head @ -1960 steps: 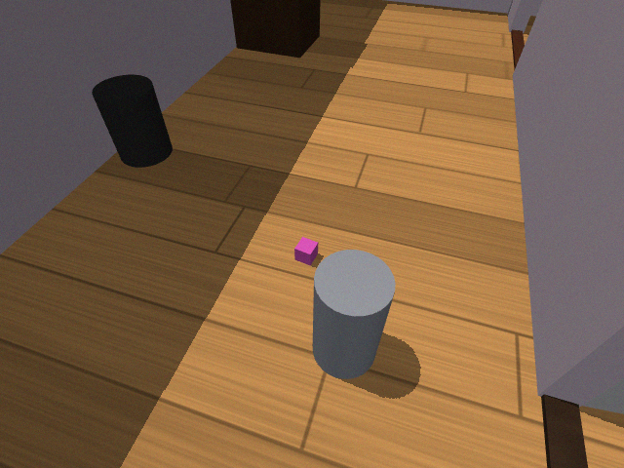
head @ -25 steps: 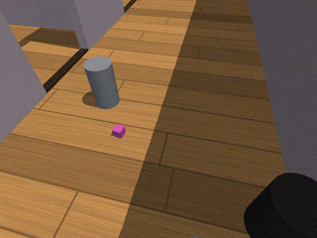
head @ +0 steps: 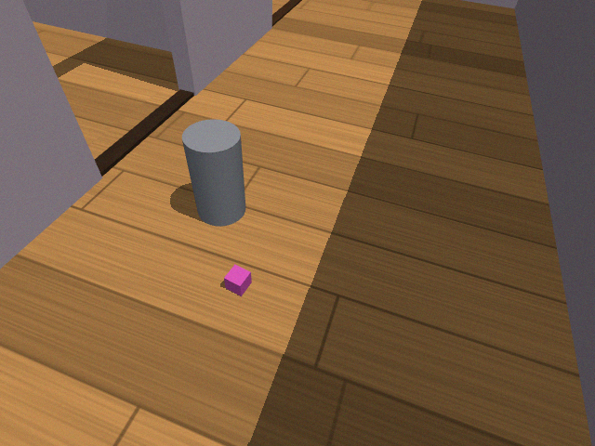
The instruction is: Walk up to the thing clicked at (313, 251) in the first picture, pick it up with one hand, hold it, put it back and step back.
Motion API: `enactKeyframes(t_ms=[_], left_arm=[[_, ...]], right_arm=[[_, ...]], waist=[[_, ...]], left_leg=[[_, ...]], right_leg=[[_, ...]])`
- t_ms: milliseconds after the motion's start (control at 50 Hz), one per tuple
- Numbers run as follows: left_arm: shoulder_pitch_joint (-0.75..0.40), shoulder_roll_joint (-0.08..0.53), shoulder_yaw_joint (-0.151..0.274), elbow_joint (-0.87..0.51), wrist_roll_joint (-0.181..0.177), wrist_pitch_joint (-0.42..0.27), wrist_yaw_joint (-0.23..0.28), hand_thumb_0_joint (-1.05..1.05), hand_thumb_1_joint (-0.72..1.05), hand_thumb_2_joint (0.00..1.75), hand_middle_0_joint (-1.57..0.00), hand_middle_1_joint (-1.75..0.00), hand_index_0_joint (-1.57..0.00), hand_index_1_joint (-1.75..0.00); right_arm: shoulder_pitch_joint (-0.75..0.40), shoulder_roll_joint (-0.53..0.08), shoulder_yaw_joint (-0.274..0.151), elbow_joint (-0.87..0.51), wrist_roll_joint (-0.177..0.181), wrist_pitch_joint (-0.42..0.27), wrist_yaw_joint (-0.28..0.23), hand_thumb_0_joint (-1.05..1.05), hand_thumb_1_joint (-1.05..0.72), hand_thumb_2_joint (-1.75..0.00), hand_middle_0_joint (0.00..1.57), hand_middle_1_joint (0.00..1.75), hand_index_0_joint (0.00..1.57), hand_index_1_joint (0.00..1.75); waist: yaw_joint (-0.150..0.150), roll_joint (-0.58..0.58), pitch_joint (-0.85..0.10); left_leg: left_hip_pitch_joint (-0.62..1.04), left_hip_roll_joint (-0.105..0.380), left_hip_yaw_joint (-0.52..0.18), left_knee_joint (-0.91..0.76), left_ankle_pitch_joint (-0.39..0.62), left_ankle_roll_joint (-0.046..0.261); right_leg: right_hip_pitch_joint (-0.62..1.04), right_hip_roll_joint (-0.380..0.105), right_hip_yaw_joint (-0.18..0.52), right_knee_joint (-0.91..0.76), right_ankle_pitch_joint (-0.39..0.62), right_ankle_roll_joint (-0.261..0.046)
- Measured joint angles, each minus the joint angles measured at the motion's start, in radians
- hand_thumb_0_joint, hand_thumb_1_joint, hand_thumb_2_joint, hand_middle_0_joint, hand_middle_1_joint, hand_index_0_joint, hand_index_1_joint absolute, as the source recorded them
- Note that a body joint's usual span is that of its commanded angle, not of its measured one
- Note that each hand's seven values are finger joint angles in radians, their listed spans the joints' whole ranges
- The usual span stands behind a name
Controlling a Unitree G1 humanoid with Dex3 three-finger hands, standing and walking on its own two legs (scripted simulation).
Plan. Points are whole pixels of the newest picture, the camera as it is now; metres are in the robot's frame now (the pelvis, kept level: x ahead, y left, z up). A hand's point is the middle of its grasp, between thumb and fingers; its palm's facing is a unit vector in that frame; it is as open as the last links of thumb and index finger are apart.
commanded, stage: walk up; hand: left
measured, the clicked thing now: (238, 280) +0.84 +0.20 -0.72
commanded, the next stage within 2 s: none
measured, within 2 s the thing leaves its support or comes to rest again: neither
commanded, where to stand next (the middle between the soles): +0.49 -0.01 m, yaw -1 degrees
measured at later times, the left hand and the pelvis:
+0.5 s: hand (151, 363) +0.28 +0.23 -0.11, palm faces -0.05 -0.92 -0.40, open 7.4 cm; pelvis +0.18 -0.03 +0.01, yaw -1 degrees
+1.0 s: hand (152, 296) +0.42 +0.27 -0.13, palm faces -0.12 -0.94 -0.33, open 7.4 cm; pelvis +0.35 +0.00 +0.02, yaw -2 degrees
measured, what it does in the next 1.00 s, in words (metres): walks ahead: right foot, then left foot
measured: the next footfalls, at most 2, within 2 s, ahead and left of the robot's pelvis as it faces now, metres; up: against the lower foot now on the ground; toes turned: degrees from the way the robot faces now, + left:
right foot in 0.34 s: +0.28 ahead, -0.16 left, +0.00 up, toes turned -6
left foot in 0.72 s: +0.40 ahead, +0.12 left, +0.00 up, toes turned +5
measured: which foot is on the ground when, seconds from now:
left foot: down 0.00-0.36, up 0.38-0.70, down 0.72-1.00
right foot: up 0.00-0.32, down 0.34-0.74, up 0.76-1.00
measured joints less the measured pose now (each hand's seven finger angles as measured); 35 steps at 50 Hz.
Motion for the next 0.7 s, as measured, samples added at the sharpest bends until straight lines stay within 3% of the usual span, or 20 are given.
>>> enactKeyframes(t_ms=[40,80,180,280,340,380,420,460,500,600,700], left_arm=[[-0.015,0.007,-0.004,0.007,-0.008,0.000,0.004,0.01,0.90,0.89,-0.21,-0.30,-0.20,-0.30],[-0.030,0.011,-0.003,0.004,-0.014,-0.004,0.002,0.01,0.90,0.89,-0.20,-0.30,-0.20,-0.30],[-0.065,0.002,0.001,-0.017,-0.005,-0.002,-0.021,0.01,0.90,0.89,-0.20,-0.30,-0.20,-0.30],[-0.100,-0.012,0.009,-0.021,0.001,-0.001,-0.040,0.01,0.90,0.89,-0.20,-0.30,-0.20,-0.30],[-0.104,-0.009,0.015,-0.025,0.004,-0.014,-0.039,0.01,0.90,0.89,-0.20,-0.30,-0.20,-0.30],[-0.115,-0.018,0.023,-0.033,0.007,-0.031,-0.025,0.01,0.90,0.89,-0.20,-0.30,-0.20,-0.30],[-0.120,-0.029,0.017,-0.049,-0.001,-0.041,-0.016,0.01,0.90,0.89,-0.20,-0.30,-0.20,-0.30],[-0.115,-0.044,0.006,-0.061,-0.009,-0.044,-0.010,0.01,0.90,0.89,-0.20,-0.30,-0.20,-0.30],[-0.099,-0.053,-0.001,-0.069,-0.011,-0.043,-0.006,0.01,0.90,0.89,-0.21,-0.30,-0.20,-0.30],[-0.053,-0.042,-0.002,-0.075,0.000,-0.037,-0.009,0.01,0.90,0.89,-0.21,-0.30,-0.20,-0.30],[-0.009,-0.012,0.003,-0.064,0.004,-0.023,-0.014,0.01,0.90,0.89,-0.21,-0.30,-0.20,-0.30]], right_arm=[[0.007,0.016,0.011,-0.008,0.007,-0.002,-0.010,0.01,-0.90,-0.89,0.20,0.30,0.21,0.30],[0.023,0.026,0.022,-0.010,0.011,-0.004,-0.017,0.01,-0.90,-0.89,0.20,0.30,0.21,0.30],[0.063,0.021,0.029,-0.011,0.005,0.000,-0.019,0.01,-0.90,-0.89,0.21,0.30,0.21,0.30],[0.098,0.000,0.025,-0.004,0.006,0.012,-0.013,0.01,-0.90,-0.89,0.21,0.30,0.21,0.30],[0.124,-0.008,0.024,-0.003,0.008,0.026,-0.014,0.01,-0.90,-0.89,0.21,0.30,0.21,0.30],[0.122,-0.012,0.025,0.008,0.009,0.037,-0.023,0.01,-0.90,-0.89,0.21,0.30,0.21,0.30],[0.105,-0.008,0.031,0.023,0.008,0.052,-0.030,0.01,-0.90,-0.89,0.20,0.30,0.21,0.30],[0.088,-0.009,0.034,0.031,0.012,0.056,-0.031,0.01,-0.90,-0.89,0.20,0.30,0.21,0.30],[0.073,-0.010,0.034,0.030,0.012,0.052,-0.025,0.01,-0.90,-0.89,0.20,0.30,0.21,0.30],[0.049,-0.003,0.025,0.025,-0.002,0.047,-0.002,0.01,-0.90,-0.89,0.20,0.30,0.21,0.30],[0.045,-0.002,0.014,0.032,-0.008,0.038,0.010,0.01,-0.90,-0.89,0.20,0.30,0.21,0.30]], waist=[[-0.009,-0.020,0.005],[-0.015,-0.036,0.006],[-0.030,-0.028,0.015],[-0.051,0.006,0.015],[-0.057,0.025,-0.001],[-0.050,0.059,0.007],[-0.037,0.069,0.016],[-0.024,0.083,0.020],[-0.016,0.095,0.019],[0.002,0.087,0.010],[0.018,0.053,-0.008]], left_leg=[[0.052,-0.005,0.012,-0.041,-0.008,0.001],[0.102,-0.012,0.022,-0.093,-0.006,0.000],[0.204,-0.018,0.039,-0.171,-0.026,0.003],[0.264,-0.013,0.042,-0.166,-0.091,-0.017],[0.273,0.005,0.036,-0.086,-0.175,-0.038],[0.220,0.028,-0.002,0.087,-0.230,-0.015],[0.133,0.001,-0.049,0.287,-0.249,-0.001],[0.056,-0.012,-0.069,0.382,-0.220,0.005],[-0.004,-0.003,-0.075,0.370,-0.180,0.003],[-0.076,0.032,-0.068,0.166,-0.100,-0.018],[-0.035,0.034,-0.044,-0.023,0.001,-0.021]], right_leg=[[-0.084,0.018,0.026,0.113,0.047,-0.008],[-0.150,0.008,0.024,0.111,0.092,-0.003],[-0.228,-0.038,-0.004,-0.088,0.162,0.025],[-0.202,-0.048,-0.024,-0.307,0.276,0.020],[-0.122,-0.018,-0.043,-0.410,0.294,0.007],[-0.111,0.008,-0.060,-0.373,0.306,0.010],[-0.097,0.010,-0.064,-0.344,0.263,0.004],[-0.060,0.012,-0.068,-0.371,0.253,0.002],[-0.022,0.016,-0.073,-0.413,0.255,0.003],[0.042,0.018,-0.081,-0.461,0.229,0.001],[0.084,0.003,-0.084,-0.427,0.151,0.023]])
